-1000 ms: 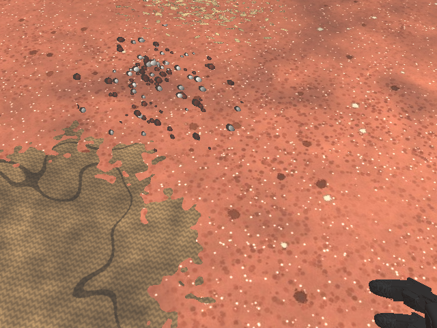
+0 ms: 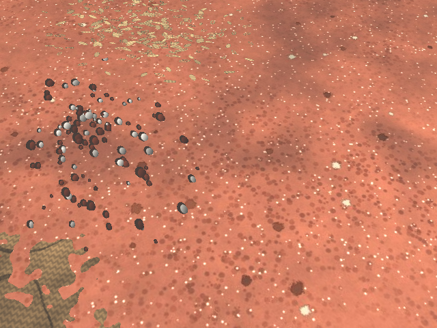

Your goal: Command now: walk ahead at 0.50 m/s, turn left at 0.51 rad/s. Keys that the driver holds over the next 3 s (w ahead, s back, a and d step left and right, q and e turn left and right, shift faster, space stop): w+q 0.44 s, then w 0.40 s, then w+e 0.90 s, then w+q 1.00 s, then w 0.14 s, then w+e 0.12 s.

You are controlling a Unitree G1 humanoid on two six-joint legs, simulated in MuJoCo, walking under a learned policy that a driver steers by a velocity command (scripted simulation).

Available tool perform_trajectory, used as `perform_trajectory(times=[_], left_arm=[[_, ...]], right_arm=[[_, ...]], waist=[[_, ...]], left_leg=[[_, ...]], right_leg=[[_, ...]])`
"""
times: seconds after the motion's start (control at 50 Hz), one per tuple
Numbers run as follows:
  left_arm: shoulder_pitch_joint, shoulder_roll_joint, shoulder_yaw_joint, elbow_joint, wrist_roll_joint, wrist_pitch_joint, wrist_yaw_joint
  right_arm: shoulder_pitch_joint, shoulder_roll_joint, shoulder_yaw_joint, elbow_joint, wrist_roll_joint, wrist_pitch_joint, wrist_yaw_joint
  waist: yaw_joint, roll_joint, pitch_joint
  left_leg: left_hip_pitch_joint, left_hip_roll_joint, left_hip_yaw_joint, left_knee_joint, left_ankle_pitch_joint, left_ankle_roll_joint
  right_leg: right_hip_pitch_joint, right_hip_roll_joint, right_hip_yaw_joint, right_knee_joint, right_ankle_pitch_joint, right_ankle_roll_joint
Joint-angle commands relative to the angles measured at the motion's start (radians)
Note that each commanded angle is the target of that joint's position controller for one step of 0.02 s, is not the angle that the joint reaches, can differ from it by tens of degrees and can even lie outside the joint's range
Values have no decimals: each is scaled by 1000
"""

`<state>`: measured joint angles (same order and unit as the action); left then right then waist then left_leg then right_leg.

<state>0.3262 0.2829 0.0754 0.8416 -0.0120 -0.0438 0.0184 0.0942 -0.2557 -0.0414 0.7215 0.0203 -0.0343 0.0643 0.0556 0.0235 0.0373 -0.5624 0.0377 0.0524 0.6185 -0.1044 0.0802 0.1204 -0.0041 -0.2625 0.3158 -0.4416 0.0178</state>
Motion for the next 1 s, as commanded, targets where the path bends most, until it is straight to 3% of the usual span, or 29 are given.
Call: perform_trajectory(times=[0.02,0.04,0.06,0.08,0.1,0.12,0.14,0.16,0.22,0.32,0.4,0.46,0.48,0.5,0.52,0.54,0.56,0.58,0.6,0.62,0.66,0.72,0.76,0.84,0.9,0.94,0.96,0.98,1.0], left_arm=[[-54,194,39,-71,-7,6,18],[21,84,5,-117,25,-13,10],[16,56,-17,-134,19,-55,-6],[-103,134,3,-161,-21,-83,-21],[-145,132,-1,-178,-30,-99,-25],[-149,125,0,-169,-8,-104,-17],[-140,138,10,-161,12,-97,-12],[-122,138,13,-159,17,-83,-14],[-123,99,3,-166,28,-55,-11],[-314,58,-19,-214,18,-59,-20],[-362,104,-5,-233,2,-75,-36],[-261,137,13,-208,2,-89,-40],[-171,156,26,-182,12,-94,-36],[-43,198,36,-168,30,-98,-30],[54,295,61,-127,39,-85,-34],[69,217,48,-115,7,-81,-45],[19,149,29,-129,3,-79,-43],[-35,127,17,-135,15,-72,-42],[-63,105,8,-130,19,-68,-42],[-75,90,1,-124,26,-68,-39],[-65,81,-4,-109,18,-71,-37],[-37,130,7,-84,5,-71,-32],[-24,150,11,-70,2,-63,-28],[35,166,8,-33,-8,-50,-27],[87,169,6,-3,-16,-32,-25],[84,192,13,5,-17,-20,-19],[65,202,16,3,-19,-16,-16],[60,189,10,0,-16,-16,-15],[37,139,-10,-28,2,-22,-16]], right_arm=[[289,-218,-94,-12,6,-1,-16],[361,-336,-126,0,9,4,-37],[341,-327,-111,-35,4,-12,-32],[327,-248,-88,-34,-5,-23,-28],[280,-215,-80,-35,-3,-31,-29],[211,-187,-72,-45,1,-32,-30],[161,-152,-59,-62,-5,-33,-35],[139,-143,-55,-78,-14,-32,-39],[146,-176,-65,-79,-9,-36,-55],[209,-200,-72,-57,1,-20,-78],[257,-194,-72,-39,8,-10,-83],[230,-181,-71,-44,1,-3,-85],[237,-145,-59,-45,-4,-4,-84],[257,-85,-35,-54,-17,-6,-79],[420,-18,-15,-67,8,-18,-77],[415,-112,-27,-43,25,-21,-81],[289,-178,-44,-55,20,-21,-82],[206,-178,-44,-74,4,-19,-85],[159,-164,-43,-90,-11,-24,-82],[158,-147,-43,-94,-12,-27,-76],[177,-111,-36,-88,-7,-27,-67],[106,-76,-20,-115,-16,-28,-63],[48,-61,-10,-127,-15,-34,-57],[-67,-58,-5,-150,-5,-44,-43],[-139,-70,-10,-182,0,-55,-31],[-114,-97,-21,-180,-1,-64,-26],[-50,-118,-32,-162,-4,-67,-29],[71,-157,-54,-125,-11,-67,-38],[244,-219,-75,-97,-28,-65,-51]], waist=[[-214,-63,-174],[-167,171,-266],[-145,177,-412],[-189,85,-331],[-162,42,-210],[-113,-23,-133],[-78,-12,-97],[-54,11,-89],[-39,13,-71],[-113,62,-38],[-124,80,-40],[-59,114,-55],[-20,104,-107],[28,7,-233],[-33,-322,-341],[-4,-281,-295],[26,-168,-158],[16,-99,-92],[4,-86,-39],[-21,-113,-32],[-38,-140,-44],[-27,-115,-25],[-9,-104,-20],[31,-101,0],[38,-100,25],[2,-111,16],[-44,-111,-16],[-105,-96,-95],[-186,-44,-235]], left_leg=[[448,-97,15,-71,-24,96],[813,151,-441,-101,-94,245],[968,301,-909,-277,-190,377],[930,277,-795,-321,-190,311],[794,238,-650,-321,-130,269],[649,192,-542,-325,-32,233],[541,158,-467,-344,68,216],[473,138,-440,-366,122,215],[357,104,-355,-394,241,220],[284,31,-293,-376,80,144],[365,80,-408,-303,-27,123],[413,99,-463,-201,5,91],[402,56,-431,-103,62,65],[318,-4,-356,151,-36,30],[-25,-158,-226,490,-430,-47],[-190,-101,-249,636,-473,-58],[-224,-64,-252,670,-378,-55],[-201,-31,-212,650,-308,-55],[-187,-7,-204,596,-261,-56],[-141,21,-196,547,-225,-55],[-95,37,-159,471,-207,-60],[-118,55,-123,314,-143,-81],[-99,56,-107,190,-38,-87],[-18,24,-70,4,116,-91],[10,1,-75,-73,91,-76],[79,-12,-79,-123,44,-56],[189,-28,-65,-162,45,-39],[383,-34,-56,-180,53,-14],[666,104,-180,-131,68,43]], right_leg=[[-169,-213,31,507,1074,-74],[-592,-74,43,886,396,-4],[-806,79,285,1083,-164,9],[-911,13,378,1101,-101,-17],[-922,-32,365,1026,-14,-38],[-878,-73,355,926,47,-37],[-809,-98,354,857,92,-29],[-754,-105,354,829,120,-17],[-716,-95,321,702,189,35],[-630,-22,302,316,494,65],[-586,-1,346,198,491,43],[-482,-5,335,152,399,-11],[-346,-17,326,130,396,-41],[-123,-160,467,135,328,-100],[192,-372,931,48,138,-282],[187,-406,1108,-37,-155,-301],[71,-355,966,-55,-153,-255],[-40,-308,825,-55,-30,-224],[-129,-268,732,-70,94,-223],[-180,-236,663,-86,181,-213],[-209,-206,584,-114,288,-219],[-222,-219,519,-156,399,-248],[-224,-206,463,-169,432,-239],[-224,-188,386,-159,476,-212],[-183,-219,427,-118,496,-203],[-154,-238,454,-68,543,-185],[-167,-224,441,-2,635,-168],[-213,-175,407,133,722,-143],[-377,-120,369,387,574,-104]])
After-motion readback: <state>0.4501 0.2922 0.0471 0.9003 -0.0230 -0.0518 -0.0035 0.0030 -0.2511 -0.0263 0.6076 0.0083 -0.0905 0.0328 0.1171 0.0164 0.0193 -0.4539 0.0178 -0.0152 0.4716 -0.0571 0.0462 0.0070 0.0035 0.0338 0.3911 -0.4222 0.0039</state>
